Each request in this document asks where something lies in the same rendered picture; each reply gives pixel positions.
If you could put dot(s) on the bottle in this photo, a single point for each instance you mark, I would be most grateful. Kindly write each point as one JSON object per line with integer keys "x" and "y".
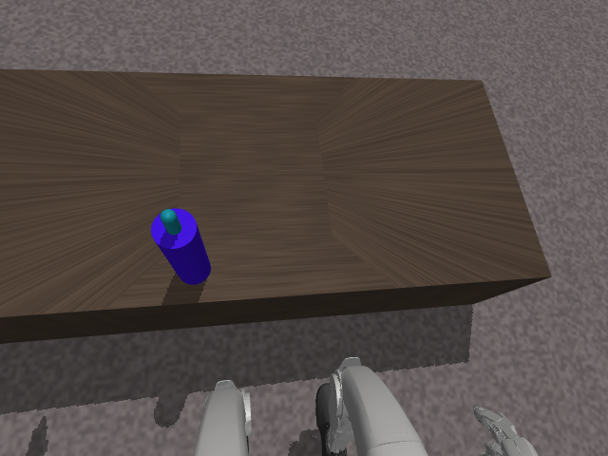
{"x": 177, "y": 234}

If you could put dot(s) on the right robot hand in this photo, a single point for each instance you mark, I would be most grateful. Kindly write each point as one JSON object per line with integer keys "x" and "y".
{"x": 504, "y": 433}

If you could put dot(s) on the right robot foot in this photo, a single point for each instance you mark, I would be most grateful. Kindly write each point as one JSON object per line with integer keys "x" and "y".
{"x": 323, "y": 419}

